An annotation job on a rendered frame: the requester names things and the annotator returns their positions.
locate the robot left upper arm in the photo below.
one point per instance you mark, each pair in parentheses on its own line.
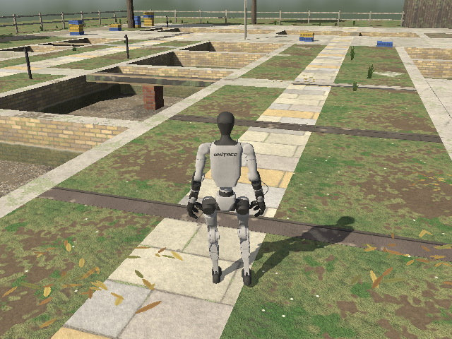
(203,149)

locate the robot left thigh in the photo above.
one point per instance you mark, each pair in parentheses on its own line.
(210,215)

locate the robot left hand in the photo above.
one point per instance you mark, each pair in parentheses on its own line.
(191,209)

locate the robot left forearm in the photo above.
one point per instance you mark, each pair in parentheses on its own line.
(195,188)

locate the robot right forearm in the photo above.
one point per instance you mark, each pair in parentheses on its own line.
(258,189)

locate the left robot foot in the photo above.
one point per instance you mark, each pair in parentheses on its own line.
(216,276)

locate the robot right upper arm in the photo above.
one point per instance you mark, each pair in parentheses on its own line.
(248,150)

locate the robot right hand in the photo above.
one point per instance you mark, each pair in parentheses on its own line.
(260,205)

